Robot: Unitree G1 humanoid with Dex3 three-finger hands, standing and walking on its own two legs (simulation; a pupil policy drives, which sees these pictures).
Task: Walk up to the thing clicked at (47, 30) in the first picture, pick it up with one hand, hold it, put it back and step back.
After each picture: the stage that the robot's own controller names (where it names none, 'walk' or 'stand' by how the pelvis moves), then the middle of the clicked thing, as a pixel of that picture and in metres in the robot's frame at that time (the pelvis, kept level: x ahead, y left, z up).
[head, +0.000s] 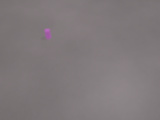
stand; (47, 34) +1.57 +0.43 -0.72
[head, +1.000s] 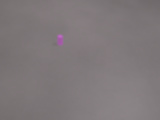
walk; (60, 40) +1.48 +0.19 -0.70
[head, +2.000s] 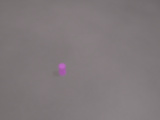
walk; (62, 69) +0.93 +0.15 -0.71
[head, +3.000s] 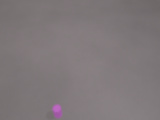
walk; (57, 111) +0.54 +0.19 -0.70
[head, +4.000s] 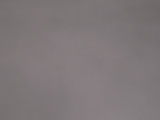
stand; out of the picture +0.35 +0.19 -0.70
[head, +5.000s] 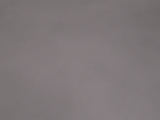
stand; out of the picture +0.33 +0.18 -0.72
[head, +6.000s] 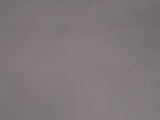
stand; out of the picture +0.33 +0.18 -0.72
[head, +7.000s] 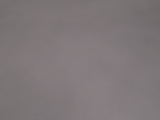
stand; out of the picture +0.34 +0.18 -0.73
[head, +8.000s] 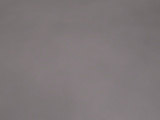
stand; out of the picture +0.33 +0.19 -0.73
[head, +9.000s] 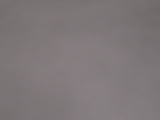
stand; out of the picture +0.33 +0.19 -0.73
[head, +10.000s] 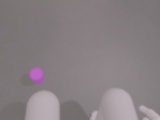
go down; (37, 76) +0.41 +0.18 -0.40
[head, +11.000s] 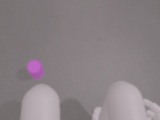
go down; (35, 69) +0.43 +0.19 -0.32
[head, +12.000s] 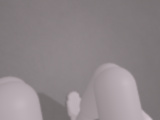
close in; out of the picture +0.42 +0.23 -0.24
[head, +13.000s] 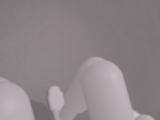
close; out of the picture +0.42 +0.24 -0.23
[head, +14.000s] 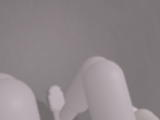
lift; out of the picture +0.40 +0.23 -0.23
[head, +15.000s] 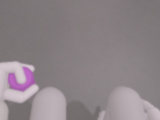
lift; (23, 83) +0.32 +0.20 -0.06
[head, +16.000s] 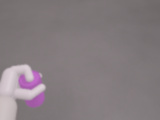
hold; (32, 89) +0.33 +0.18 +0.04
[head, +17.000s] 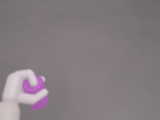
hold; (36, 93) +0.32 +0.17 +0.00
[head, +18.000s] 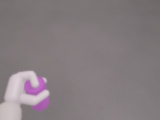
hold; (37, 94) +0.32 +0.17 -0.01
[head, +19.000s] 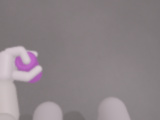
crouch; (29, 68) +0.40 +0.17 -0.08
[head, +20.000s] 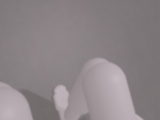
lower; out of the picture +0.44 +0.24 -0.23
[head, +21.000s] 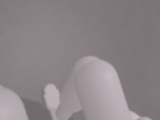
lower; out of the picture +0.44 +0.26 -0.23
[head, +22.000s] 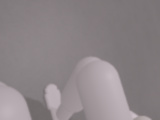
lower; out of the picture +0.44 +0.26 -0.24
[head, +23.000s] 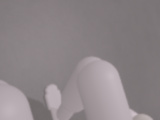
lower; out of the picture +0.44 +0.25 -0.24
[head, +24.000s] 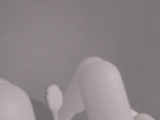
loosen; out of the picture +0.43 +0.25 -0.24
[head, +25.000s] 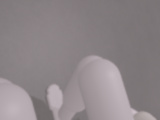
withdraw; out of the picture +0.42 +0.23 -0.24
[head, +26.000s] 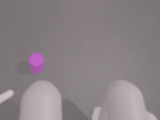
walk; (37, 63) +0.45 +0.18 -0.30
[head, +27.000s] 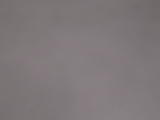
stand; out of the picture +0.36 +0.15 -0.65
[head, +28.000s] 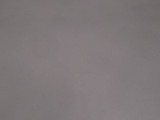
stand; out of the picture +0.37 +0.17 -0.67
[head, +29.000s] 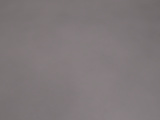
stand; out of the picture +0.37 +0.16 -0.68
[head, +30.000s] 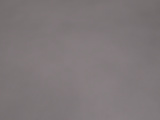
walk; out of the picture +0.38 +0.17 -0.72
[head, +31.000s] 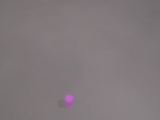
walk; (69, 100) +0.51 +0.08 -0.69
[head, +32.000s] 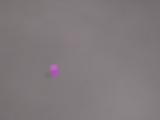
walk; (54, 70) +0.79 +0.24 -0.68
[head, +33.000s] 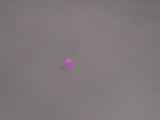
stand; (69, 64) +1.04 +0.15 -0.70
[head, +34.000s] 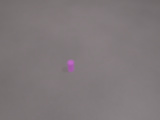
stand; (70, 66) +1.04 +0.13 -0.72
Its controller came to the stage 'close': yes
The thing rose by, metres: 0.72
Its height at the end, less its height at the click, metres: +0.00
